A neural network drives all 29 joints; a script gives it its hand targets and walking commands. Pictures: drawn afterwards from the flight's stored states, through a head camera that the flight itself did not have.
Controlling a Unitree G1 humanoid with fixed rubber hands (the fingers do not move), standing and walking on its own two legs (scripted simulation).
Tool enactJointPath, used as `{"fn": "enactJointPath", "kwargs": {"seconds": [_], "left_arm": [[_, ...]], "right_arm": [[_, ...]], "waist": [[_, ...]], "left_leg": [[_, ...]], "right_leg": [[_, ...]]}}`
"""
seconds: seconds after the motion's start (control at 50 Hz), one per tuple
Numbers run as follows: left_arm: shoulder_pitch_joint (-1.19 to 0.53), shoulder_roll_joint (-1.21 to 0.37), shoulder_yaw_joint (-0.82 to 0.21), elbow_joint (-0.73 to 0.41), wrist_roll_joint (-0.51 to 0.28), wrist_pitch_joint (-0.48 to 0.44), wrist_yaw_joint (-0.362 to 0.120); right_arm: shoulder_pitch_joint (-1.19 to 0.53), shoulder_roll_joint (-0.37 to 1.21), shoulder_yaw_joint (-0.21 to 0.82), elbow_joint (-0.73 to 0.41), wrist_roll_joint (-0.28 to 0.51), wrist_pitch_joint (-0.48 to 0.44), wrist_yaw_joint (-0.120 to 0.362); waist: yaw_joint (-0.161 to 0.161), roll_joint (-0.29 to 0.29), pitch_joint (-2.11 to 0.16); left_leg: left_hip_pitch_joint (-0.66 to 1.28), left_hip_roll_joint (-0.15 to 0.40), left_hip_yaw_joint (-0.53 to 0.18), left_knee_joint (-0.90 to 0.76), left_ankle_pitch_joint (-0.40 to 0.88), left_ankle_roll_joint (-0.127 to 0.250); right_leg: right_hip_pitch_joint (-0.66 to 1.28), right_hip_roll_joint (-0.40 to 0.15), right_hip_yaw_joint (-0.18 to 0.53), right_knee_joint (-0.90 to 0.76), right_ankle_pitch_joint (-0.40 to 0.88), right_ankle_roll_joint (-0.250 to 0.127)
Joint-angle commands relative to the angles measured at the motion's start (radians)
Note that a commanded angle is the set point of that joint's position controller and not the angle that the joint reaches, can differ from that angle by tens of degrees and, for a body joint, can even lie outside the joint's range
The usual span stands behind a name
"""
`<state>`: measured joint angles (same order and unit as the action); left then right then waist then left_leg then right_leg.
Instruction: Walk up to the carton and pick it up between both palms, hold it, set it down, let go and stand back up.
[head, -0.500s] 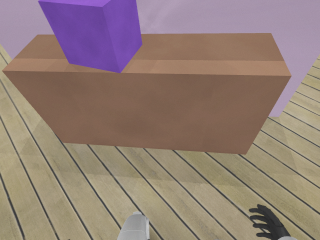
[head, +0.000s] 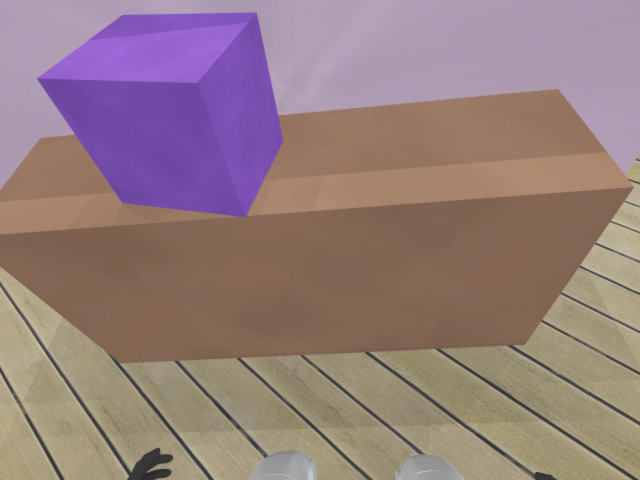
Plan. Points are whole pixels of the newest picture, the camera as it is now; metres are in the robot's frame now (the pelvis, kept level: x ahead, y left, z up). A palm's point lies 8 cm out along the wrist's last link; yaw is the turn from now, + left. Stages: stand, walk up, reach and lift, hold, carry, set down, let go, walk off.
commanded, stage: walk up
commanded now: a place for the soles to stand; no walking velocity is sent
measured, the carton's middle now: (183, 115) +0.76 +0.27 +0.07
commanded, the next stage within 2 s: none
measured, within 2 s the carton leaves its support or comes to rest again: neither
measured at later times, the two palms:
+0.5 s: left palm (76, 381) +0.29 +0.40 -0.07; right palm (431, 412) +0.21 -0.12 -0.10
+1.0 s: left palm (33, 339) +0.38 +0.53 -0.09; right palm (335, 301) +0.39 +0.00 -0.07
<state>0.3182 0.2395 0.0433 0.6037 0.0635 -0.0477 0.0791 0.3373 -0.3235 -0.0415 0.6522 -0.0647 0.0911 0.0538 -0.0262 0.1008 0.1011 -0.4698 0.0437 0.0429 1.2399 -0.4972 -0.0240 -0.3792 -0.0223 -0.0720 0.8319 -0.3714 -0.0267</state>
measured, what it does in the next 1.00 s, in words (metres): walks ahead: left foot, then right foot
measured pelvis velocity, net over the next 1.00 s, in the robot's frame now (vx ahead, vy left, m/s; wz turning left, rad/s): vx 0.26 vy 0.25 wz -0.03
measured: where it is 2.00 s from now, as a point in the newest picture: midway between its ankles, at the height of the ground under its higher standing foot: (264, 460)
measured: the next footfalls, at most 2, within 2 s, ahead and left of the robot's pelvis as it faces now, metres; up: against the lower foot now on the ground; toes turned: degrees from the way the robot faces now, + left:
left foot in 0.22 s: +0.22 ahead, +0.25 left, +0.00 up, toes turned +9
right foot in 0.54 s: +0.28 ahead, +0.05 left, +0.00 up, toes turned -4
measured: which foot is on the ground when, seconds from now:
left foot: up 0.00-0.20, down 0.22-0.54, up 0.56-0.80, down 0.82-1.00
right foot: down 0.00-0.24, up 0.26-0.52, down 0.54-0.82, up 0.84-1.00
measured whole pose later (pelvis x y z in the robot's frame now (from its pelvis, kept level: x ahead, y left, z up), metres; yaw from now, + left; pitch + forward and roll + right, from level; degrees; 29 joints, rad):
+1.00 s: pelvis +0.26 +0.25 +0.00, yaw -2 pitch -2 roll +0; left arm 0.28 0.31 0.04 0.62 0.02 0.03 0.03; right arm 0.23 -0.25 -0.02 0.57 -0.03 0.01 -0.01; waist 0.00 -0.03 0.09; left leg -0.44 0.06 0.08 0.82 -0.34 0.00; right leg -0.41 -0.04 0.02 0.99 -0.59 0.02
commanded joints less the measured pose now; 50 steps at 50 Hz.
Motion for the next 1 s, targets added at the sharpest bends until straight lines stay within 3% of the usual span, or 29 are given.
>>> {"fn": "enactJointPath", "kwargs": {"seconds": [0.0,0.06,0.14,0.18,0.2,0.22,0.24,0.26,0.28,0.34,0.4,0.44,0.48,0.5,0.52,0.54,0.56,0.62,0.68,0.72,0.76,0.78,0.8,0.82,0.84,0.88,0.92,0.94,0.98], "left_arm": [[0.008,0.213,0.054,-0.053,0.008,-0.032,0.006],[-0.013,0.241,0.059,-0.041,0.007,-0.045,-0.002],[-0.011,0.273,0.076,-0.042,0.001,-0.031,-0.013],[-0.042,0.256,0.068,-0.045,0.001,-0.013,-0.021],[0.014,0.190,0.047,-0.045,0.004,0.000,-0.024],[0.059,0.108,0.015,-0.060,-0.015,0.003,-0.031],[0.024,0.126,0.024,-0.121,-0.052,0.007,-0.028],[-0.019,0.171,0.035,-0.133,-0.046,0.015,-0.021],[-0.031,0.173,0.036,-0.124,-0.043,0.017,-0.021],[0.057,0.163,0.043,-0.074,-0.033,0.013,-0.030],[0.053,0.121,0.039,-0.071,-0.044,0.009,-0.042],[0.064,0.100,0.036,-0.066,-0.050,-0.003,-0.040],[0.175,0.106,0.050,-0.036,-0.037,-0.018,-0.031],[0.229,0.138,0.065,-0.029,-0.022,-0.021,-0.025],[0.276,0.224,0.089,-0.035,0.002,-0.019,-0.012],[0.254,0.303,0.104,-0.065,0.017,-0.004,0.015],[0.199,0.290,0.103,-0.054,0.011,0.010,0.028],[0.056,0.215,0.066,-0.068,0.005,-0.007,0.019],[-0.048,0.205,0.051,-0.073,-0.003,-0.023,-0.004],[-0.085,0.215,0.051,-0.087,-0.014,-0.015,-0.026],[-0.098,0.217,0.039,-0.093,-0.038,0.013,-0.048],[-0.049,0.191,0.028,-0.095,-0.046,0.026,-0.058],[0.006,0.147,0.010,-0.101,-0.056,0.030,-0.066],[0.046,0.121,-0.002,-0.133,-0.070,0.037,-0.063],[0.006,0.174,0.020,-0.112,-0.065,0.060,-0.046],[-0.022,0.171,0.017,-0.102,-0.054,0.072,-0.043],[0.022,0.158,0.016,-0.078,-0.045,0.063,-0.042],[0.038,0.157,0.019,-0.068,-0.042,0.061,-0.047],[0.042,0.157,0.022,-0.056,-0.043,0.060,-0.058]], "right_arm": [[-0.046,-0.093,-0.035,-0.133,0.002,-0.024,0.010],[-0.078,-0.056,-0.030,-0.152,0.024,-0.032,0.025],[-0.074,-0.024,-0.035,-0.157,0.036,-0.064,0.041],[0.054,-0.057,-0.061,-0.125,0.039,-0.080,0.038],[0.149,-0.105,-0.082,-0.088,0.036,-0.090,0.028],[0.216,-0.175,-0.099,-0.083,0.021,-0.101,0.014],[0.164,-0.271,-0.102,-0.124,0.022,-0.100,0.003],[0.098,-0.260,-0.093,-0.130,0.043,-0.094,-0.013],[0.056,-0.246,-0.084,-0.133,0.045,-0.091,-0.028],[-0.024,-0.150,-0.053,-0.114,0.022,-0.095,-0.046],[-0.059,-0.128,-0.039,-0.098,0.018,-0.097,-0.041],[-0.060,-0.131,-0.033,-0.091,0.013,-0.086,-0.036],[-0.113,-0.116,-0.012,-0.091,0.020,-0.068,-0.026],[-0.092,-0.079,-0.001,-0.095,0.020,-0.061,-0.019],[-0.079,-0.008,0.024,-0.127,0.017,-0.062,-0.012],[-0.096,-0.065,0.004,-0.156,0.004,-0.038,-0.013],[-0.118,-0.130,-0.021,-0.151,0.000,-0.012,-0.010],[-0.079,-0.112,-0.032,-0.132,0.000,-0.011,-0.006],[-0.022,-0.068,-0.028,-0.119,0.029,-0.030,-0.001],[0.005,-0.032,-0.021,-0.111,0.055,-0.056,-0.002],[0.076,-0.055,-0.034,-0.078,0.059,-0.083,-0.016],[0.094,-0.090,-0.046,-0.074,0.055,-0.096,-0.025],[0.091,-0.131,-0.054,-0.086,0.045,-0.108,-0.033],[0.030,-0.236,-0.066,-0.142,0.045,-0.109,-0.046],[-0.007,-0.234,-0.074,-0.144,0.050,-0.098,-0.058],[-0.049,-0.195,-0.057,-0.150,0.044,-0.094,-0.079],[-0.060,-0.168,-0.046,-0.147,0.040,-0.091,-0.081],[-0.051,-0.154,-0.043,-0.144,0.035,-0.090,-0.078],[-0.073,-0.142,-0.036,-0.150,0.036,-0.087,-0.075]], "waist": [[0.045,-0.240,0.035],[0.040,-0.282,0.031],[0.038,-0.302,-0.036],[-0.047,-0.206,-0.064],[-0.080,-0.053,-0.119],[-0.131,0.167,-0.173],[-0.136,0.303,-0.218],[-0.120,0.146,-0.177],[-0.104,0.091,-0.097],[-0.029,0.057,-0.033],[-0.015,0.074,-0.014],[-0.006,0.071,-0.035],[0.068,0.009,-0.089],[0.095,-0.063,-0.128],[0.132,-0.288,-0.151],[0.136,-0.264,-0.109],[0.121,-0.168,-0.037],[0.065,-0.185,0.048],[0.031,-0.288,0.018],[0.022,-0.349,-0.021],[-0.016,-0.278,-0.094],[-0.020,-0.182,-0.124],[-0.016,-0.059,-0.183],[-0.005,0.136,-0.247],[-0.031,0.095,-0.212],[-0.016,0.037,-0.102],[0.004,0.087,-0.105],[0.009,0.094,-0.123],[0.024,0.107,-0.140]], "left_leg": [[-0.299,0.098,-0.127,0.036,0.066,-0.031],[-0.237,0.118,-0.105,-0.117,0.092,-0.020],[0.035,0.077,0.031,-0.376,0.159,0.026],[0.341,0.007,0.133,-0.498,0.254,0.044],[0.478,-0.046,0.135,-0.527,0.197,0.054],[0.545,0.082,-0.121,-0.658,0.022,0.125],[0.502,0.326,-0.629,-0.919,-0.153,0.276],[0.447,0.396,-0.752,-1.002,-0.283,0.335],[0.399,0.399,-0.701,-0.975,-0.219,0.349],[0.207,0.341,-0.440,-0.884,-0.012,0.328],[0.100,0.307,-0.275,-0.867,0.128,0.303],[0.071,0.272,-0.183,-0.812,0.276,0.278],[-0.072,0.211,-0.074,-0.677,0.185,0.216],[-0.183,0.158,-0.029,-0.573,0.007,0.156],[-0.333,0.065,0.070,-0.290,-0.077,0.068],[-0.375,-0.004,0.004,-0.093,-0.150,0.015],[-0.376,0.040,-0.062,-0.008,-0.137,0.008],[-0.375,0.081,-0.105,0.034,0.014,-0.022],[-0.178,0.088,-0.105,-0.119,0.049,-0.021],[0.023,0.064,-0.034,-0.354,0.066,0.008],[0.269,-0.026,0.100,-0.545,0.321,0.017],[0.360,-0.052,0.098,-0.606,0.404,0.026],[0.430,0.036,-0.062,-0.642,0.425,0.062],[0.331,0.339,-0.515,-0.826,0.328,0.212],[0.235,0.397,-0.596,-0.891,0.155,0.305],[0.216,0.359,-0.524,-0.850,0.250,0.311],[0.205,0.324,-0.406,-0.804,0.379,0.280],[0.218,0.309,-0.378,-0.796,0.377,0.262],[0.196,0.278,-0.297,-0.753,0.472,0.220]], "right_leg": [[0.128,-0.359,0.503,-0.534,-0.194,-0.254],[0.092,-0.327,0.352,-0.477,-0.013,-0.238],[-0.012,-0.261,0.200,-0.398,-0.044,-0.180],[-0.183,-0.228,0.127,-0.277,-0.099,-0.147],[-0.222,-0.152,0.066,-0.066,-0.053,-0.100],[-0.310,-0.047,-0.025,0.243,-0.082,-0.030],[-0.427,0.080,0.056,0.446,-0.320,0.015],[-0.432,0.023,0.170,0.563,-0.286,0.005],[-0.465,-0.001,0.184,0.612,-0.220,0.006],[-0.339,-0.061,0.145,0.511,-0.151,0.010],[-0.188,-0.047,0.093,0.246,-0.183,0.017],[-0.046,-0.030,0.040,0.044,-0.090,0.004],[0.253,0.015,0.004,-0.178,0.147,-0.021],[0.395,-0.006,0.095,-0.218,0.103,-0.043],[0.483,-0.216,0.466,-0.358,-0.220,-0.120],[0.366,-0.451,0.917,-0.595,-0.504,-0.229],[0.278,-0.486,0.921,-0.618,-0.591,-0.287],[0.186,-0.390,0.648,-0.556,-0.384,-0.268],[0.051,-0.298,0.397,-0.480,-0.052,-0.228],[-0.048,-0.209,0.224,-0.386,0.116,-0.170],[-0.117,-0.140,0.121,-0.190,0.269,-0.112],[-0.155,-0.117,0.097,-0.103,0.243,-0.080],[-0.193,-0.084,0.058,0.022,0.147,-0.026],[-0.193,0.003,0.042,0.181,-0.172,0.057],[-0.152,-0.009,0.130,0.284,-0.327,0.052],[-0.214,-0.036,0.157,0.314,-0.265,0.050],[-0.163,-0.057,0.142,0.216,-0.253,0.046],[-0.137,-0.053,0.123,0.153,-0.248,0.046],[-0.034,-0.038,0.084,-0.011,-0.141,0.037]]}}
